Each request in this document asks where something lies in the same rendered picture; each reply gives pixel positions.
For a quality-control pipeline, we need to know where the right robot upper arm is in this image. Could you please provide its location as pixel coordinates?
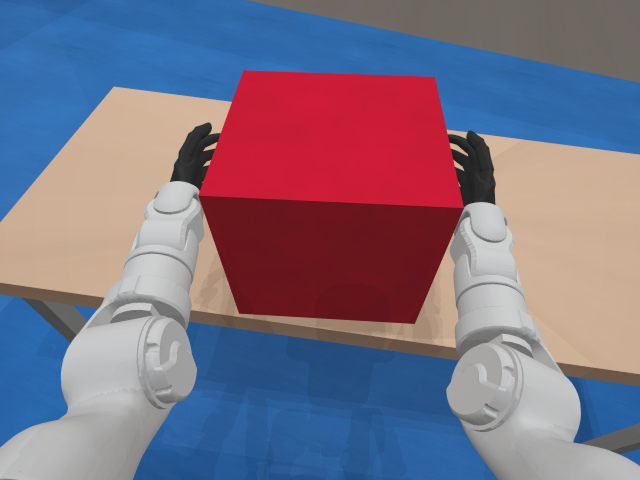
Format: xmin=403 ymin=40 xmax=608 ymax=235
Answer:
xmin=446 ymin=343 xmax=640 ymax=480

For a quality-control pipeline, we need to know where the table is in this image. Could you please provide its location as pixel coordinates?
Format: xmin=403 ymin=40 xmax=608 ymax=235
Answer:
xmin=0 ymin=87 xmax=640 ymax=454

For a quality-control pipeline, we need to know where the robot left hand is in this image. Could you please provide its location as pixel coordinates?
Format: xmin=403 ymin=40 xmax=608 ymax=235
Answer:
xmin=170 ymin=122 xmax=221 ymax=191

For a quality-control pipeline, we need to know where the carton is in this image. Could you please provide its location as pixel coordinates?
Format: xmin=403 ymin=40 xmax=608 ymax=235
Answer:
xmin=198 ymin=70 xmax=464 ymax=324

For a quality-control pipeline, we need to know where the robot right forearm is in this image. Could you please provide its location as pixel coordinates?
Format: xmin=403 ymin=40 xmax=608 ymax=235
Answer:
xmin=450 ymin=202 xmax=565 ymax=376

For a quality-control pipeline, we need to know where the robot left forearm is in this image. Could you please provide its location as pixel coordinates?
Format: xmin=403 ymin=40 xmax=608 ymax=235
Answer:
xmin=61 ymin=181 xmax=204 ymax=404

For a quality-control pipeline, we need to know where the robot right hand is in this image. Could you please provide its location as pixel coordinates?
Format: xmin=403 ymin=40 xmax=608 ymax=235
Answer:
xmin=448 ymin=130 xmax=496 ymax=207

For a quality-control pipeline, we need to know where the left robot upper arm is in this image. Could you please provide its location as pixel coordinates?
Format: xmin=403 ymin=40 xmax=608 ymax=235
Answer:
xmin=0 ymin=315 xmax=197 ymax=480

